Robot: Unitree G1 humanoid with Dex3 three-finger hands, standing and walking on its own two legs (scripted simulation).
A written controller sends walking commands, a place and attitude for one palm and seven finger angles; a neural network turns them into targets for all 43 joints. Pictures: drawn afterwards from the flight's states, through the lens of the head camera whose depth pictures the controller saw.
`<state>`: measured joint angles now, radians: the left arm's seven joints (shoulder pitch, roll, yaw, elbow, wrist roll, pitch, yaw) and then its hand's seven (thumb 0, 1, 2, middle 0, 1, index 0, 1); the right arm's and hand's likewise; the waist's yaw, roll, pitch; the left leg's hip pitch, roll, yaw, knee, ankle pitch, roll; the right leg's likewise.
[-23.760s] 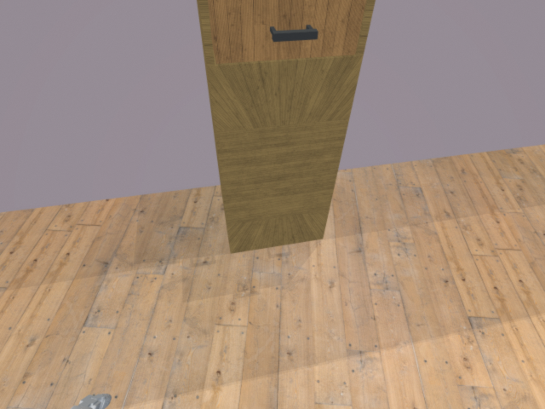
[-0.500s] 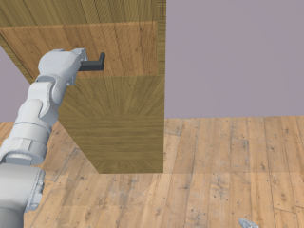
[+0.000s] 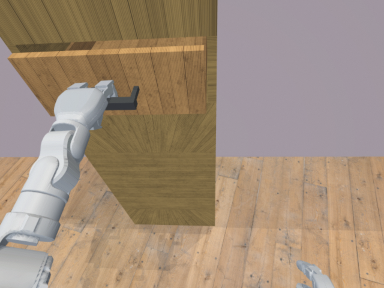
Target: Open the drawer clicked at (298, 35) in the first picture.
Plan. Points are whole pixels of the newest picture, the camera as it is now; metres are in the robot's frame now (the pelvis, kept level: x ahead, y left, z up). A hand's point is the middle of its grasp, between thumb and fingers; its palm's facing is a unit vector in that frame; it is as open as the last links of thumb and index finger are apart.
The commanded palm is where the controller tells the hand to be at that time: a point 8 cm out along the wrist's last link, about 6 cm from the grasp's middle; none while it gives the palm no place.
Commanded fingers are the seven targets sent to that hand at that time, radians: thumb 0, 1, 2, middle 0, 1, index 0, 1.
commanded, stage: pull the drawer open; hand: left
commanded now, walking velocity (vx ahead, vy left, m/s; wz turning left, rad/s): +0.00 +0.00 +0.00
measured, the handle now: (111, 97) +0.44 +0.21 +0.17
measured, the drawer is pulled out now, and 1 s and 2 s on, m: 0.04 0.16 0.24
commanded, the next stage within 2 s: none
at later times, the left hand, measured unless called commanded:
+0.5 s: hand (85, 144) +0.34 +0.24 +0.14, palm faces +0.06 -0.04 -1.00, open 5.3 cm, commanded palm +0.30 +0.24 +0.20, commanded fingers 0.00 0.90 0.90 -0.40 -1.35 -0.40 -1.35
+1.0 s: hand (73, 171) +0.28 +0.24 +0.14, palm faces +0.09 -0.06 -0.99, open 5.3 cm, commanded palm +0.24 +0.24 +0.20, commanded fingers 0.00 0.90 0.90 -0.40 -1.35 -0.40 -1.35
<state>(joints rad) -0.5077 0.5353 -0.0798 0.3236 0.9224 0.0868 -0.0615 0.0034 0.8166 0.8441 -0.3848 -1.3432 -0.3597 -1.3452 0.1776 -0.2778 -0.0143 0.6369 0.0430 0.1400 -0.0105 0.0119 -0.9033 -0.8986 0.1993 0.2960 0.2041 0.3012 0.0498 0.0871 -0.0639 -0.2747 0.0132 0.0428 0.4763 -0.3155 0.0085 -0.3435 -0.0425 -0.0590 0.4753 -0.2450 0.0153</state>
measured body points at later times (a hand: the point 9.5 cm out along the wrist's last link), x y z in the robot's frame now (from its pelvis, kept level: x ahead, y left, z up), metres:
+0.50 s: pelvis -0.01 -0.01 +0.00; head +0.01 -0.05 +0.45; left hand +0.33 +0.24 +0.20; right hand +0.18 -0.23 -0.11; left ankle -0.05 +0.11 -0.74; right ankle -0.01 -0.13 -0.74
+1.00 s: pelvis -0.02 -0.01 +0.00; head -0.02 -0.05 +0.45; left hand +0.27 +0.24 +0.20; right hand +0.19 -0.22 -0.10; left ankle -0.05 +0.11 -0.74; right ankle -0.01 -0.13 -0.74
